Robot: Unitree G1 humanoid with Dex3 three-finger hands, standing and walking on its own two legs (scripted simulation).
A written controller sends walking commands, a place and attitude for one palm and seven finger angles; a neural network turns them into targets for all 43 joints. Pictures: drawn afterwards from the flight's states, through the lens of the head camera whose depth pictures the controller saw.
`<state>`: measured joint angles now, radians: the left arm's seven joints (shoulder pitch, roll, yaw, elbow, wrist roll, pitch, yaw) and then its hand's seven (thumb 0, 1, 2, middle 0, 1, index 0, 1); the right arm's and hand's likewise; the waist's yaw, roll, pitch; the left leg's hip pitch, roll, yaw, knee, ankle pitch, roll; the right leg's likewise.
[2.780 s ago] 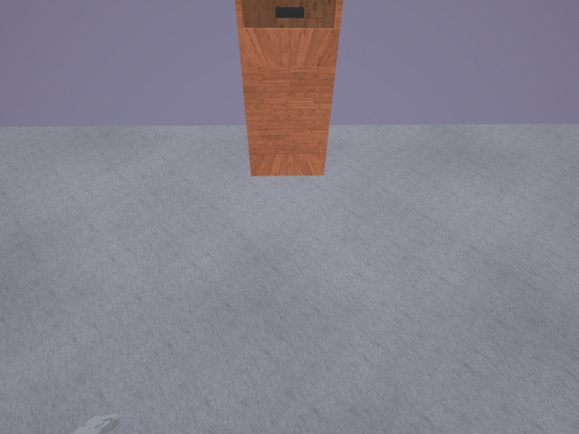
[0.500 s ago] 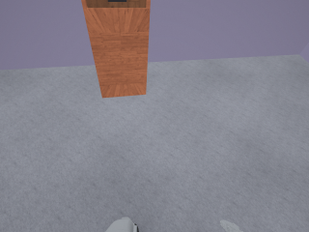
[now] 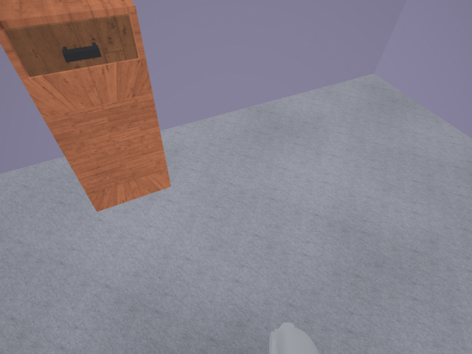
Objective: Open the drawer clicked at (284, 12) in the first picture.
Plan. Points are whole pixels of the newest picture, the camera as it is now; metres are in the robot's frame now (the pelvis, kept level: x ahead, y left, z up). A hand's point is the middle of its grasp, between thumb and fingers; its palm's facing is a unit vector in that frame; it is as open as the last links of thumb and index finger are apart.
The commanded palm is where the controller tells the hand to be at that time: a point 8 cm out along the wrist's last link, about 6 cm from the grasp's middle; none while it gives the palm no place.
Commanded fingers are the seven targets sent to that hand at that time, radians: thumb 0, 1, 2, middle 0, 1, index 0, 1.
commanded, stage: walk to a spot facing it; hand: left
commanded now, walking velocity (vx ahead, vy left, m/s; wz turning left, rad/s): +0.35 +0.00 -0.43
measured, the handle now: (81, 50) +0.93 +0.50 +0.04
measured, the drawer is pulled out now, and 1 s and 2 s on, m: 0.00 0.00 0.00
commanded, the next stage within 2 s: turn to face it in 0.34 s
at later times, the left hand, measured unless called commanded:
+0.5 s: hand (163, 296) +0.27 +0.16 -0.17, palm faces -0.11 -0.97 -0.23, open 7.3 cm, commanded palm none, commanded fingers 0.00 0.90 0.90 -0.20 -0.30 -0.20 -0.30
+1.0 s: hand (153, 248) +0.38 +0.20 -0.17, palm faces +0.09 -0.97 -0.21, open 7.4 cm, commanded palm none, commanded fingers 0.00 0.90 0.90 -0.20 -0.30 -0.20 -0.30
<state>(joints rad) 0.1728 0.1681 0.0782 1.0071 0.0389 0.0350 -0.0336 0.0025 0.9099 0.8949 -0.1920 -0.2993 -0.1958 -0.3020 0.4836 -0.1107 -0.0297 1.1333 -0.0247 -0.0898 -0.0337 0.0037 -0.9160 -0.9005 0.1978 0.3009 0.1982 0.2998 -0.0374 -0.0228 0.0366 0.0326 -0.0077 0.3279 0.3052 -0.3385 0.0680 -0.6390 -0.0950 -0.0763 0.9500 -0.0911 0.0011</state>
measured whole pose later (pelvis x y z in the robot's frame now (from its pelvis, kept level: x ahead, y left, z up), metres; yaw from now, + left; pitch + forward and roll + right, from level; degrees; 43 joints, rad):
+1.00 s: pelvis +0.30 +0.01 +0.00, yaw +2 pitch +1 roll -2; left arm 0.19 0.19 0.09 0.95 0.02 0.04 0.02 0.00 0.91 0.89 -0.20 -0.30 -0.20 -0.30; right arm 0.22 -0.19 -0.07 0.97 -0.03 0.03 0.00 0.00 -0.92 -0.90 0.20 0.30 0.20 0.30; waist -0.02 0.01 0.04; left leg -0.38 -0.05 -0.01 0.45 -0.08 0.09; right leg -0.45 -0.06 -0.01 0.97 -0.39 0.06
